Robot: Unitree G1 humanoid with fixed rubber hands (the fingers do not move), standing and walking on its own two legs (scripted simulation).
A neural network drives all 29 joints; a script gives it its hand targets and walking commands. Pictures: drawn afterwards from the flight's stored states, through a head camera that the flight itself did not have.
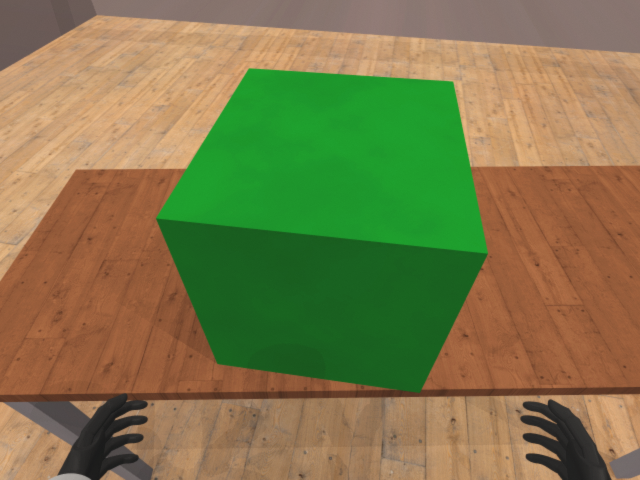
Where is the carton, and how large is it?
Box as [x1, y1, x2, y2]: [156, 68, 487, 392]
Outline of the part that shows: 249,68 156,217 217,363 419,392 487,254 452,81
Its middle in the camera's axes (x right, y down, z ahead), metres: +0.02 -0.02 +0.54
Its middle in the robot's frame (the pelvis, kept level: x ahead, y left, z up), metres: +0.44 +0.03 +0.08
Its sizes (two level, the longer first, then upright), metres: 0.314 0.287 0.291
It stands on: a table, 0.72 m high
